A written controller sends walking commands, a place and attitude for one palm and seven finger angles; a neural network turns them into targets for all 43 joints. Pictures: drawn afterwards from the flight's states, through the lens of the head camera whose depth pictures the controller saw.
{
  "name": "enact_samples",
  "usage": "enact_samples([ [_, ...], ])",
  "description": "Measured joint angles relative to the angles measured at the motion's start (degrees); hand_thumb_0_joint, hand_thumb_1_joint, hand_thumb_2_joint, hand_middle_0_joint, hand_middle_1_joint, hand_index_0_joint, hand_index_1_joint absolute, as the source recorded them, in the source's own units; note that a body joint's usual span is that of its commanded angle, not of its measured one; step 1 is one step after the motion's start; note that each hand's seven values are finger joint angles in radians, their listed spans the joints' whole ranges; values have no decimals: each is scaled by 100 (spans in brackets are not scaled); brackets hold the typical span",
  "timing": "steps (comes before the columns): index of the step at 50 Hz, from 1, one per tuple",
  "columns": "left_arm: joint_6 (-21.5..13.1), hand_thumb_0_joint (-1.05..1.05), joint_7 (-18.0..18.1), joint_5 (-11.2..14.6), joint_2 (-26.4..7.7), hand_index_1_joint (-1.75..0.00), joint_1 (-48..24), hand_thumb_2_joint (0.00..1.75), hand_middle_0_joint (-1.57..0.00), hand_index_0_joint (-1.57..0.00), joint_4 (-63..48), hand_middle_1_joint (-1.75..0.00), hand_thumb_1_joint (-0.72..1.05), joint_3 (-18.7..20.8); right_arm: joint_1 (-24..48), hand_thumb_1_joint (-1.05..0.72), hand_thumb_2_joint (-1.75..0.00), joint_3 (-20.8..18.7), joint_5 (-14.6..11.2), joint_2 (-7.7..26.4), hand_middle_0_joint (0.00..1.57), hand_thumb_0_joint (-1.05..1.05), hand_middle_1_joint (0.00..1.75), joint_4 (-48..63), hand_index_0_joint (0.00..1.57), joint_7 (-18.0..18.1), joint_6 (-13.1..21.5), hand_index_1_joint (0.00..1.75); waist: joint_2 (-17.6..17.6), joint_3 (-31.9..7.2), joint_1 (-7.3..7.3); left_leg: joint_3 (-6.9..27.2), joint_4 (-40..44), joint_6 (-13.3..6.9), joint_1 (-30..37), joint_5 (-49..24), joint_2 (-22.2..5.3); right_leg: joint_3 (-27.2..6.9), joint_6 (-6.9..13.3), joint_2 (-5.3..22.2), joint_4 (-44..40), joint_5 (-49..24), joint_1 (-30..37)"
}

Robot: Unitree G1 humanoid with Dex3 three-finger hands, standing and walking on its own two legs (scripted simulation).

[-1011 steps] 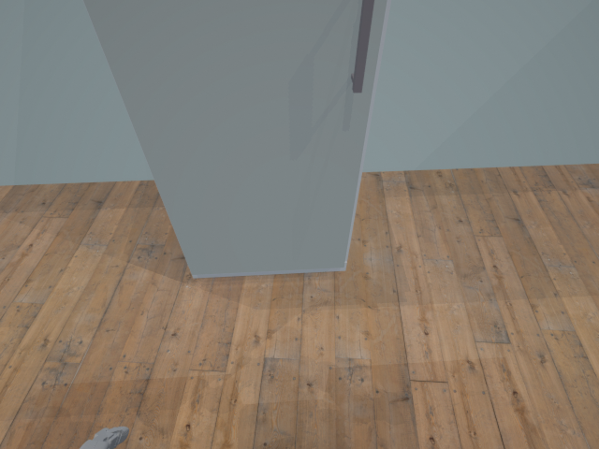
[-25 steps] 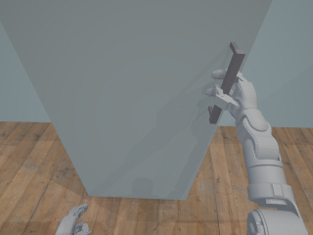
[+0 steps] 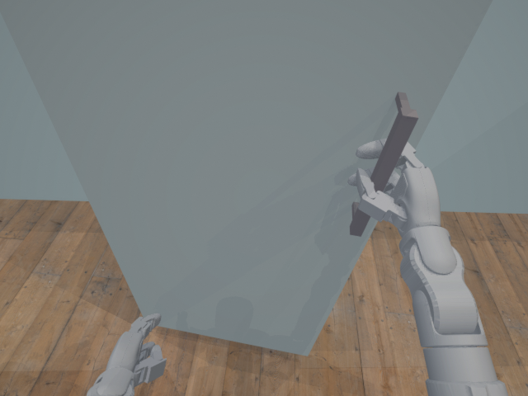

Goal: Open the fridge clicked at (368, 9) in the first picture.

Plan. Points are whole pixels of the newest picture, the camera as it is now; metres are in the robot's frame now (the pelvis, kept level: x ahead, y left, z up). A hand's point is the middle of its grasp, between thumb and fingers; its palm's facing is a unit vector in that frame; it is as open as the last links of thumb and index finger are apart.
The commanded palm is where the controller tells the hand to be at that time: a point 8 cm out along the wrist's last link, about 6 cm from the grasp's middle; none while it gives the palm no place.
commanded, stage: walk backward, drawing the door open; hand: right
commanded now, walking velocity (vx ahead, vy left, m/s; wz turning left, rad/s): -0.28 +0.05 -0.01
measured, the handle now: (376, 172) +0.39 -0.12 +0.18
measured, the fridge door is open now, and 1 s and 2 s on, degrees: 11 31 51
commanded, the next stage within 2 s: none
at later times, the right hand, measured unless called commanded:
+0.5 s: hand (354, 264) +0.24 -0.07 +0.17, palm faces -0.03 +0.98 -0.18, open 6.3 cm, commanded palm +0.21 -0.12 +0.19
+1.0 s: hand (321, 318) +0.17 -0.03 +0.17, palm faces +0.16 +0.97 -0.19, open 6.6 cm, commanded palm +0.13 -0.07 +0.19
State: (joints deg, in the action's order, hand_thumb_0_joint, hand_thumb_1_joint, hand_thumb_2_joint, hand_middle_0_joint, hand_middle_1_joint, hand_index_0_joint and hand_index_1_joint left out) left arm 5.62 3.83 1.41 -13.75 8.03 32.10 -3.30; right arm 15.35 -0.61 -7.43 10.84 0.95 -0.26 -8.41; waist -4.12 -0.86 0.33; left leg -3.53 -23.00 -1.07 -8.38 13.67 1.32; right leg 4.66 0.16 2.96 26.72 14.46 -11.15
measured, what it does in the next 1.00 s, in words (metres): steps to the left, turning right: left foot, then right foot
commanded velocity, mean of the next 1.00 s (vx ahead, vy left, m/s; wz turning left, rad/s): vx -0.21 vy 0.30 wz -0.50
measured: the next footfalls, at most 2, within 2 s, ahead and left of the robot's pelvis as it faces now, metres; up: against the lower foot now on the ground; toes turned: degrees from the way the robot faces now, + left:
left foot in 0.76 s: -0.03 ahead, +0.16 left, +0.00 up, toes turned -12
right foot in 0.94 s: -0.07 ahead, -0.03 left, +0.00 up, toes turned -20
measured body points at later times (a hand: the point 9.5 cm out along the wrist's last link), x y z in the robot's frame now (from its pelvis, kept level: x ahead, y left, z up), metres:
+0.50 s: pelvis -0.08 +0.01 -0.01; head -0.04 +0.03 +0.44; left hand +0.10 +0.22 -0.12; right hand +0.23 -0.13 +0.18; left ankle -0.01 +0.10 -0.74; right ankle +0.00 -0.11 -0.74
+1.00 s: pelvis -0.07 +0.13 -0.02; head +0.00 +0.10 +0.43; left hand +0.17 +0.29 -0.11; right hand +0.16 -0.08 +0.18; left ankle -0.05 +0.19 -0.70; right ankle -0.11 -0.02 -0.74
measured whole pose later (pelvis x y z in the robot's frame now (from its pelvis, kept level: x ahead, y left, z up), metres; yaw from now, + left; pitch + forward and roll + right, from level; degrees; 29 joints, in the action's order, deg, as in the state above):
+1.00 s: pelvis -0.07 +0.13 -0.02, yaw -20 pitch +1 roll -1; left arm -6.7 3.9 -1.8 -8.3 6.8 34.8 1.0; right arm -1.3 6.0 -0.6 14.2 30.7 0.8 4.9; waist 2.6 8.5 3.1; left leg -3.5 -53.8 -0.7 -25.8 25.0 2.3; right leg -0.6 -1.8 1.8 32.3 15.5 -17.4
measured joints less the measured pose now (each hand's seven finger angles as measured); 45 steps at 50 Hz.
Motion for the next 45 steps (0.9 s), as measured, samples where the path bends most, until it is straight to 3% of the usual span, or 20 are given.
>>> enact_samples([
  [4, 241, 1, 75, -43, 10, -30, -144, 90, -21, -20, -54, -29, 90, 122, -314, -68, -79, 199, 134, 70, 45, -2, 140, 557, 36, 199, 516, 140, 33, 261, -7, 62, 15, 24, -209, -149, -22, 67, 43, -21, -58, -145, -166],
  [9, 392, 1, 100, -43, 94, -29, -214, 90, -20, -20, -151, -29, 90, 183, -586, -67, -76, 323, 224, 155, 45, -4, 140, 990, 35, 352, 786, 140, 89, 467, 46, 158, -62, 67, -407, -269, -77, 171, 100, -71, -125, -305, -265],
  [18, 183, 1, 79, -85, 404, -29, -104, 90, -21, -20, -206, -29, 90, 48, -778, -68, -73, 391, 361, 186, 45, -5, 140, 1220, 29, 480, 976, 136, 241, 545, 207, 133, -486, 50, -817, -289, -184, 155, 114, -167, -125, -574, -500],
  [24, -20, 1, 57, -98, 475, -30, -78, 90, -21, -20, -8, -29, 90, 36, -902, -69, -73, 417, 460, 87, 45, -5, 140, 1509, 28, 548, 988, 135, 127, 656, 229, -141, -455, -108, -942, -418, -85, -119, 22, -65, 42, -659, -804],
  [29, -272, 1, 43, -114, 413, -30, 44, 90, -21, -20, 134, -29, 90, 116, -1117, -68, -73, 560, 666, 41, 44, -6, 140, 1935, 26, 595, 909, 133, 142, 670, 321, -416, -483, -263, -1023, -450, -36, -346, 59, -35, 591, 31, -1007],
  [30, -338, 1, 48, -122, 398, -30, 77, 90, -21, -20, 141, -29, 90, 141, -1142, -68, -73, 589, 693, 63, 44, -6, 140, 2024, 25, 589, 887, 132, 164, 673, 355, -471, -609, -269, -1085, -388, -53, -403, 20, -48, 512, -268, -1006],
  [31, -408, 1, 54, -132, 401, -30, 101, 90, -21, -20, 155, -29, 90, 173, -1160, -68, -73, 605, 697, 101, 44, -6, 140, 2099, 24, 574, 877, 131, 201, 696, 377, -453, -823, -176, -1174, -184, -50, -447, -26, -65, 453, -582, -1009],
  [34, -562, 1, 46, -209, 475, -29, 175, 90, -21, -20, 248, -29, 90, 275, -1202, -68, -73, 640, 654, 225, 44, -6, 140, 2187, 23, 461, 918, 129, 258, 746, 467, 129, -1996, 46, -1457, 704, 161, -731, -134, -142, 159, -729, -986],
  [36, -627, 1, 17, -229, 503, -29, 217, 90, -21, -20, 318, -29, 90, 306, -1220, -68, -73, 701, 651, 279, 44, -6, 140, 2253, 23, 374, 946, 130, 230, 743, 447, 358, -1716, 35, -1187, 884, 223, -1006, -188, -125, -23, -835, -1026],
  [38, -699, 1, -31, -198, 564, -29, 214, 90, -21, -20, 386, -29, 90, 290, -1262, -67, -75, 712, 631, 358, 45, -6, 140, 2416, 24, 317, 943, 130, 387, 690, 322, 409, -726, -8, -705, 459, 79, -1104, -281, -144, -47, -868, -1122],
  [41, -735, 1, -73, -158, 564, -30, 6, 90, -21, -20, 482, -29, 90, 307, -1411, -66, -77, 659, 656, 329, 46, -6, 140, 2658, 25, 287, 995, 130, 365, 848, 339, 91, -636, -210, -643, 98, 204, -1207, -192, 2, 350, -349, -1282],
  [45, -924, 1, 19, -205, 467, -30, 62, 90, -21, -20, 412, -29, 90, 399, -1645, -65, -80, 795, 725, 235, 47, -6, 140, 2879, 26, 141, 1041, 130, 437, 747, 356, -322, -776, -385, -674, 378, 103, -641, -95, -70, 1506, 447, -1355],
])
